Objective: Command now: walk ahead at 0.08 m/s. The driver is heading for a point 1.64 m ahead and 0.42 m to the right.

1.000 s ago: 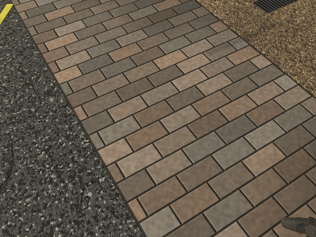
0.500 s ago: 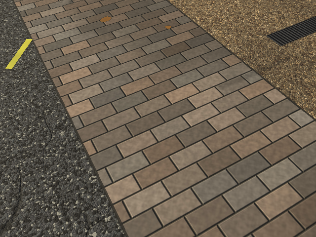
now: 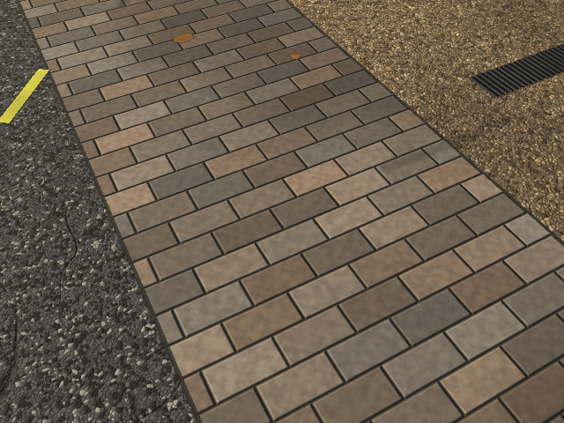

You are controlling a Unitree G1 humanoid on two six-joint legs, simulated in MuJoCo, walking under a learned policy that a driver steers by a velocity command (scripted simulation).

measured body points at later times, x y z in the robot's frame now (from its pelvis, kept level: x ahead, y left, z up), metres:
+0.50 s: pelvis +0.14 +0.05 +0.01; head +0.15 +0.07 +0.46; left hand +0.28 +0.32 -0.11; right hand +0.11 -0.20 -0.12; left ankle +0.07 +0.14 -0.74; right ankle +0.21 -0.11 -0.67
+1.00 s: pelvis +0.43 -0.01 +0.01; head +0.44 -0.01 +0.46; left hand +0.46 +0.26 -0.13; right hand +0.54 -0.28 -0.11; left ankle +0.49 +0.16 -0.66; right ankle +0.44 -0.09 -0.74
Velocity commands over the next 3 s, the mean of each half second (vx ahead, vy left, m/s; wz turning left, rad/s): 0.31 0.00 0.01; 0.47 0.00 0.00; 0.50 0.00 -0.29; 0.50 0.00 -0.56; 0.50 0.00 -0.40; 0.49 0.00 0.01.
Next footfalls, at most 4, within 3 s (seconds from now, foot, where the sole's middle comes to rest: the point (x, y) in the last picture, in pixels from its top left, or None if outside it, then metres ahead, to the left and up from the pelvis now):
0.74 right None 0.48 -0.09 -0.77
1.28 left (241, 323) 0.78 0.15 -0.77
1.80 right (353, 259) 0.99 -0.17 -0.77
2.30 left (337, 173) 1.35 -0.15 -0.77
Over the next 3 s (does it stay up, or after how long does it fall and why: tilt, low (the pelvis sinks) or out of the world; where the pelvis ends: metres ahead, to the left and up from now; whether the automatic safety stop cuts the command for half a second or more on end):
stays up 1.41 -0.41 0.01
